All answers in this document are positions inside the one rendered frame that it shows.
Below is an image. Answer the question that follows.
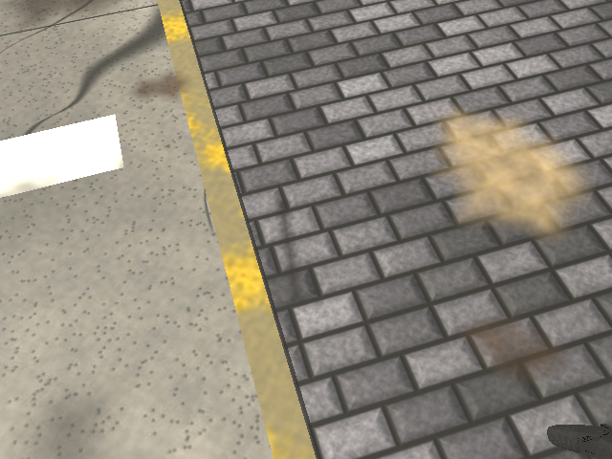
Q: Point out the right robot hand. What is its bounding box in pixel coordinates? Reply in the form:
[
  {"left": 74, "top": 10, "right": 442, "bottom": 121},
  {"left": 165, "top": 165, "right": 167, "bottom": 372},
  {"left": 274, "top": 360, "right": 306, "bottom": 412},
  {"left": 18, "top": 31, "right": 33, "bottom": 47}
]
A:
[{"left": 547, "top": 424, "right": 612, "bottom": 459}]

